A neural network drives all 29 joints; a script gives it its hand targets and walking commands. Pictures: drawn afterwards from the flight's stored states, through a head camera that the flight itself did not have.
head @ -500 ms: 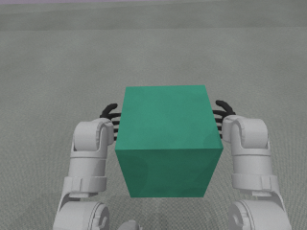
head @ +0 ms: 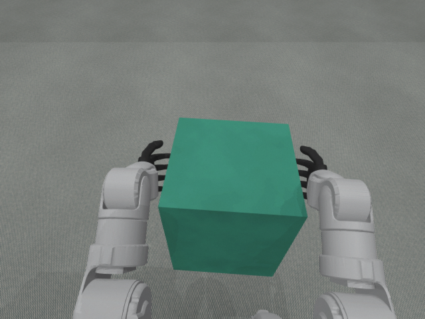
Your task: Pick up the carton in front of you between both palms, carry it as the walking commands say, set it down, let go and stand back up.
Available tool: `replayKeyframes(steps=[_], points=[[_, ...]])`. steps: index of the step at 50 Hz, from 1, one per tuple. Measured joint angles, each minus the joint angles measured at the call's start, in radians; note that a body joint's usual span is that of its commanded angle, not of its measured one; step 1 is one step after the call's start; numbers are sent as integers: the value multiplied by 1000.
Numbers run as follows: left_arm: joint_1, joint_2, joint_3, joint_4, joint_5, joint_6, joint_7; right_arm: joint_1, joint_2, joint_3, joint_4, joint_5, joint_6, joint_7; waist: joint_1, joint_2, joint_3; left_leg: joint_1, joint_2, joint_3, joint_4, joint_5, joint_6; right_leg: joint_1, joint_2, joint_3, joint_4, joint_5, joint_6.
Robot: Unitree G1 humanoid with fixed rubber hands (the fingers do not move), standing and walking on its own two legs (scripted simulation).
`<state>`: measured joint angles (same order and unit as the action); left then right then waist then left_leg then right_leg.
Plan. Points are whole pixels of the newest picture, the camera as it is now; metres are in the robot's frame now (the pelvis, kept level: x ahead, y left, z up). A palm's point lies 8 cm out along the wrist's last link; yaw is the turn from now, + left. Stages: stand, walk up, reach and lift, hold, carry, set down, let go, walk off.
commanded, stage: carry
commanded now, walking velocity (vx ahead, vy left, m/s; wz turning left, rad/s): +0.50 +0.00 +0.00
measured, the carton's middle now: (227, 200) +0.36 -0.01 +0.01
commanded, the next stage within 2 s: none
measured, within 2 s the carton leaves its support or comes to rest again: neither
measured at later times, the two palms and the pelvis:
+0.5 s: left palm (170, 102) +0.56 +0.11 +0.10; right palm (302, 102) +0.57 -0.19 +0.09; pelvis +0.30 -0.05 +0.01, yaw +2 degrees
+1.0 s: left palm (171, 37) +0.86 +0.14 +0.09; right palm (272, 39) +0.85 -0.16 +0.10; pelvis +0.59 +0.00 +0.01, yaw -1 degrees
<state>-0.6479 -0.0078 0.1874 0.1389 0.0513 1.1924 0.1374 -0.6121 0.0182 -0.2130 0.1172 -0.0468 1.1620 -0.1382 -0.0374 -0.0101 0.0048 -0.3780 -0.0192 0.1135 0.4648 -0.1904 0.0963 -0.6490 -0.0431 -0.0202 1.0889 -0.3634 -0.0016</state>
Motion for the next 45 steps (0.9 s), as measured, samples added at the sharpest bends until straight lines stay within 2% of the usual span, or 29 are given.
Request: replayKeyframes(steps=[5,11,12,13,15,17,19,21,25,29,32,34,36,37,39,40,42,45], points=[[61,-43,14,-106,23,-3,0,40,28,-21,-80,-1,-5,2,10,3,-26,124,14,-4,-97,-36,-22,-32,-23,-27,-260,129,20],[193,-90,16,-229,39,4,-5,146,87,-18,-185,-44,7,36,34,7,-101,284,34,-11,-138,-143,-70,122,9,-110,-617,309,16],[215,-97,16,-243,42,5,-11,171,96,-13,-207,-50,13,45,34,8,-114,296,38,-17,-99,-182,-80,169,17,-133,-676,333,9],[235,-107,13,-253,47,4,-15,198,100,-8,-229,-58,17,49,33,9,-129,288,42,-23,-23,-230,-89,214,20,-145,-704,320,-20],[282,-140,-1,-257,66,-15,-19,250,90,-2,-254,-59,20,59,47,44,-143,186,71,-49,251,-254,-103,221,37,-168,-636,239,-64],[342,-161,-17,-277,80,-11,-19,309,95,3,-277,-56,29,65,51,36,-144,58,55,-66,503,-277,-103,255,26,-170,-623,196,-66],[405,-143,-46,-313,72,5,-23,361,115,21,-299,-64,35,65,50,25,-140,-41,60,-52,587,-243,-104,311,18,-165,-659,184,-54],[450,-132,-60,-352,61,17,-28,408,126,50,-336,-75,40,66,53,21,-135,-113,80,-41,542,-185,-112,371,16,-161,-710,178,-50],[489,-126,-78,-416,48,22,-31,452,115,95,-406,-75,48,65,60,22,-137,-191,117,-28,324,-60,-126,478,19,-154,-787,153,-40],[497,-125,-92,-445,49,24,-34,467,113,102,-450,-75,56,64,56,18,-162,-192,122,4,130,58,-123,577,13,-152,-816,92,-14],[493,-125,-96,-439,57,33,-38,467,113,96,-447,-74,64,64,57,9,-187,-150,110,41,45,99,-113,646,4,-145,-797,17,13],[485,-126,-91,-428,63,42,-39,457,114,91,-428,-74,68,64,57,0,-198,-93,94,77,-3,83,-97,670,-12,-133,-725,-64,36],[478,-110,-76,-402,63,43,-41,437,117,101,-368,-78,50,64,45,-41,-202,-90,73,110,65,88,-47,603,-63,-107,-506,-115,39],[480,-101,-71,-386,61,44,-42,426,119,106,-334,-82,45,64,38,-40,-200,-87,74,117,91,53,-34,531,-63,-76,-348,-114,36],[482,-96,-65,-359,58,50,-42,426,119,112,-298,-88,45,64,30,-26,-183,-54,82,121,79,12,-27,379,-41,-38,-84,-105,20],[483,-101,-64,-352,61,51,-42,436,118,111,-298,-87,46,64,29,-20,-174,-30,84,120,56,10,-35,313,-36,-36,-11,-81,12],[490,-121,-63,-353,69,45,-42,460,115,106,-318,-81,43,64,25,-16,-156,21,80,118,0,9,-40,206,-43,-41,19,-13,3],[507,-125,-86,-387,74,28,-42,482,112,102,-361,-67,29,64,17,-10,-136,102,74,113,-81,5,-46,103,-62,-55,-89,77,8]])
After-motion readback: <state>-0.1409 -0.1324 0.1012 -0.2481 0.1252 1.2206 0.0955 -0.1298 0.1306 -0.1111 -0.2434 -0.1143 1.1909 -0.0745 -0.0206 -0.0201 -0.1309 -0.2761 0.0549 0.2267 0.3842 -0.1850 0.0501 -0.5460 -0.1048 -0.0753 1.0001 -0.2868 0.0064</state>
